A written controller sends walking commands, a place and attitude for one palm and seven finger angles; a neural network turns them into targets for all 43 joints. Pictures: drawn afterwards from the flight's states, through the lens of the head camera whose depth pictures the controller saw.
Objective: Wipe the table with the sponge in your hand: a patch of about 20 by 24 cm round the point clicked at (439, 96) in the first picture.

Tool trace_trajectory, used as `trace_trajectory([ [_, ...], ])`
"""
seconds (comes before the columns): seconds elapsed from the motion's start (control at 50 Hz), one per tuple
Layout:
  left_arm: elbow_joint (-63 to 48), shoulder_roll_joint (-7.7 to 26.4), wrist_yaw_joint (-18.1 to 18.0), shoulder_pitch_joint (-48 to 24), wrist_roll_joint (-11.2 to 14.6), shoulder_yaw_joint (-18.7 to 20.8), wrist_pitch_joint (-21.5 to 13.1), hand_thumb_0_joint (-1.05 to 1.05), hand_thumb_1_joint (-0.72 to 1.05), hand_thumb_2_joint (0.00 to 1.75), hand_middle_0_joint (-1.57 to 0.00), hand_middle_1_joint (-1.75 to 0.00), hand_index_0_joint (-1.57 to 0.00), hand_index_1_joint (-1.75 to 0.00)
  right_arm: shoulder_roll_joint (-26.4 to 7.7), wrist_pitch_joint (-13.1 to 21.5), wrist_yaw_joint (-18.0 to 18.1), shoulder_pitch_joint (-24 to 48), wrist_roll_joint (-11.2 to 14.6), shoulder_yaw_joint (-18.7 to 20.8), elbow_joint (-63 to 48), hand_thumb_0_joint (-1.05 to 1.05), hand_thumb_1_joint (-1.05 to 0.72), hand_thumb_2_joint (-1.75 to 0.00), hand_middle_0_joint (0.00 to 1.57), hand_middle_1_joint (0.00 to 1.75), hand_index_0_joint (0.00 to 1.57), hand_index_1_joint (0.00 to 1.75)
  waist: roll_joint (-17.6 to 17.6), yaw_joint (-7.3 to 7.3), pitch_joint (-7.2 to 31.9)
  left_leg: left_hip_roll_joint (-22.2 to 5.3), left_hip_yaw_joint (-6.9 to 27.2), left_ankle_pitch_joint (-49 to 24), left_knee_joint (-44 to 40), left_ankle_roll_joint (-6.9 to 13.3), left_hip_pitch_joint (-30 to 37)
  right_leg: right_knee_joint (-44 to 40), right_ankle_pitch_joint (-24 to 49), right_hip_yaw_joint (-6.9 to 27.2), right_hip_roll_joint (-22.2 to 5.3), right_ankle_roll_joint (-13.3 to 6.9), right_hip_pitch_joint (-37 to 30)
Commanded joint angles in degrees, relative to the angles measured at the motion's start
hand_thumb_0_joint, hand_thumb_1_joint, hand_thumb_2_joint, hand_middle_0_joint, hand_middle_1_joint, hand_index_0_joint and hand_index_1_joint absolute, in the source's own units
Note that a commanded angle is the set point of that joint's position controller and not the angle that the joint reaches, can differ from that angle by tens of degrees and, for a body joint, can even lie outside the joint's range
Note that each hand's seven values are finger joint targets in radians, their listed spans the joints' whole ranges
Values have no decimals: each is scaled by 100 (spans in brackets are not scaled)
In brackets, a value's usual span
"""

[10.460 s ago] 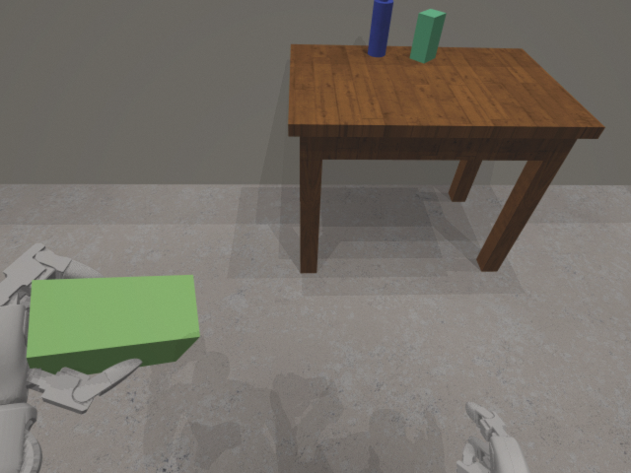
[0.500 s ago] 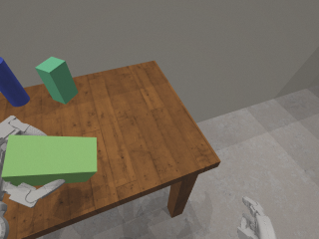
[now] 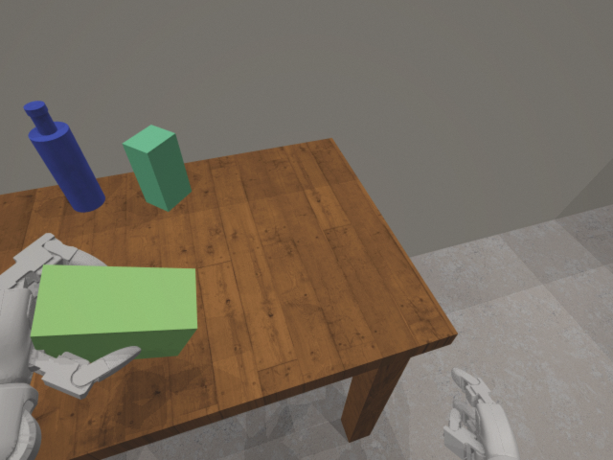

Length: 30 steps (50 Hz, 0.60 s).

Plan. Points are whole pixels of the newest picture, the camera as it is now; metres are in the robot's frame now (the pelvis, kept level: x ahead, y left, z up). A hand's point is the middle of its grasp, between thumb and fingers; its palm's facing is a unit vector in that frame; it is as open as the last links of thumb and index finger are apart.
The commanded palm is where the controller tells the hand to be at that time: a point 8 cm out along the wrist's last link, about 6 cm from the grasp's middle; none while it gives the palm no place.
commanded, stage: come to a stop and stand still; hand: left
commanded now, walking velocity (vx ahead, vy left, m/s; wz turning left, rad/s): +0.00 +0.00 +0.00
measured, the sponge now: (144, 316) +0.23 +0.20 +0.13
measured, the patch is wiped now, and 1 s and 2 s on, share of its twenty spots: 0.00 0.00 0.00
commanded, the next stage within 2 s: look again from close up in 0.68 s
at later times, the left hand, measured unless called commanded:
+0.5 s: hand (47, 297) +0.23 +0.29 +0.15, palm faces +0.31 -0.87 -0.39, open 10.6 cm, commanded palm +0.17 +0.33 +0.17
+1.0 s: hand (66, 283) +0.24 +0.27 +0.16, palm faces +0.32 -0.87 -0.37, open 10.6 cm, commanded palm +0.18 +0.31 +0.17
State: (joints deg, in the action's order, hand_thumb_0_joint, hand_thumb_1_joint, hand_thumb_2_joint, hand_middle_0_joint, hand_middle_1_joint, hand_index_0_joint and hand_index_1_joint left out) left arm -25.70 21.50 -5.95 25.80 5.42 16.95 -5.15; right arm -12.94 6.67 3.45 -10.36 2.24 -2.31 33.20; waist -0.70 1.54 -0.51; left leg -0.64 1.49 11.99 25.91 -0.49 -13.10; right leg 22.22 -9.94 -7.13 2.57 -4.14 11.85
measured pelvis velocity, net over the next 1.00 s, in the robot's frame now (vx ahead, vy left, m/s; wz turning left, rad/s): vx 0.00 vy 0.04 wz -0.06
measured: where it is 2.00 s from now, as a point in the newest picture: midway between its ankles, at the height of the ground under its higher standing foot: outside the picture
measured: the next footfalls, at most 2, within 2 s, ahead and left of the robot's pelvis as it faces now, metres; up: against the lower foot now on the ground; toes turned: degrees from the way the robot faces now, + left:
none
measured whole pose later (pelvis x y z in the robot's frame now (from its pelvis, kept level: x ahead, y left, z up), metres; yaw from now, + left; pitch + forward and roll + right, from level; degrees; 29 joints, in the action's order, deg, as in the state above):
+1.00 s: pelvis +0.00 +0.04 +0.00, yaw -4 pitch +0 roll -1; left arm -21.4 20.1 -4.3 21.1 2.8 20.6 -14.3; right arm -12.5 10.1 -0.2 -13.2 0.7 -1.0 33.0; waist 0.0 1.2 -2.3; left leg 0.9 -3.2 12.7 26.1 2.5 -13.4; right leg 23.7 -9.6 -2.5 1.0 -1.2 14.0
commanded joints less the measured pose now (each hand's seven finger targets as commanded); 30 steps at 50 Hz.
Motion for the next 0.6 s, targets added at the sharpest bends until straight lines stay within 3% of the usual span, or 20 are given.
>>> trace_trajectory([
  [0.0,-1392,1038,-122,-627,28,709,-452,0,10,130,-120,-160,-120,-160,-692,299,57,451,8,257,-937,0,-90,-90,20,30,20,30,-183,-66,607,-455,518,-259,-393,297,234,-609,80,1018,-1004,320,-50],
  [0.02,-1381,1209,-125,-552,26,856,-471,0,10,130,-120,-160,-120,-160,-687,299,55,508,6,252,-918,0,-90,-90,20,30,20,30,-282,-78,651,-470,577,-240,-538,295,297,-549,67,1012,-938,313,-47],
  [0.04,-1399,999,-113,-554,22,704,-487,0,10,130,-120,-160,-120,-160,-662,289,54,452,-3,237,-947,0,-90,-90,20,30,20,30,-326,-86,628,-511,600,-233,-612,291,195,-479,119,919,-912,316,-144],
  [0.12,-1419,1172,-114,-442,-20,885,-539,0,10,130,-120,-160,-120,-160,-683,297,54,445,-19,261,-950,0,-90,-90,20,30,20,30,-388,-77,740,-530,678,-508,-742,252,193,-325,454,886,-846,305,-322],
  [0.14,-1454,1018,-100,-436,-20,775,-562,0,10,130,-120,-160,-120,-160,-664,284,57,383,-30,255,-963,0,-90,-90,20,30,20,30,-397,-74,777,-566,690,-559,-782,235,135,-263,492,829,-841,309,-427],
  [0.22,-1423,1113,-94,-380,-58,869,-593,0,10,130,-120,-160,-120,-160,-685,289,50,401,-37,282,-957,0,-90,-90,20,30,20,30,-417,-72,705,-588,736,-579,-895,148,217,-218,438,823,-795,308,-289],
  [0.26,-1432,985,-82,-469,-82,761,-629,0,10,130,-120,-160,-120,-160,-680,284,58,351,-53,288,-966,0,-90,-90,20,30,20,30,-458,-72,624,-631,758,-531,-977,97,123,-188,376,789,-781,314,-297],
  [0.3,-1382,965,-77,-469,-86,751,-638,0,10,130,-120,-160,-120,-160,-677,278,65,320,-56,299,-962,0,-90,-90,20,30,20,30,-301,-77,623,-626,733,-459,-966,90,112,-226,362,801,-800,321,-315],
  [0.32,-1402,1080,-84,-456,-104,855,-639,0,10,130,-120,-160,-120,-160,-690,281,57,383,-57,299,-946,0,-90,-90,20,30,20,30,-484,-70,613,-612,740,-413,-1037,35,182,-177,269,818,-758,310,-232],
  [0.34,-1455,950,-74,-504,-113,747,-669,0,10,130,-120,-160,-120,-160,-654,277,61,329,-68,300,-939,0,-90,-90,20,30,20,30,-491,-68,646,-635,760,-449,-1066,-5,144,-117,287,759,-745,309,-315],
  [0.42,-1493,1071,-80,-424,-128,866,-675,0,10,130,-120,-160,-120,-160,-676,285,53,345,-66,332,-925,0,-90,-90,20,30,20,30,-446,-62,727,-613,714,-649,-1043,-91,315,-79,380,782,-741,299,-292],
  [0.5,-1550,967,-67,-410,-126,787,-695,0,10,130,-120,-160,-120,-160,-667,280,65,284,-85,357,-931,0,-90,-90,20,30,20,30,-410,-58,774,-650,678,-1150,-977,-180,407,-16,563,739,-759,302,-330],
  [0.52,-1593,1082,-66,-361,-136,888,-682,0,10,130,-120,-160,-120,-160,-675,284,56,351,-85,357,-920,0,-90,-90,20,30,20,30,-587,-48,793,-631,653,-1220,-1014,-238,522,44,521,738,-727,295,-262],
  [0.58,-1442,923,-51,-337,-104,775,-653,0,10,130,-120,-160,-120,-160,-658,244,69,306,-81,357,-933,0,-90,-90,20,30,20,30,-357,-65,697,-645,619,-1200,-951,-200,418,-75,580,762,-777,299,-276],
])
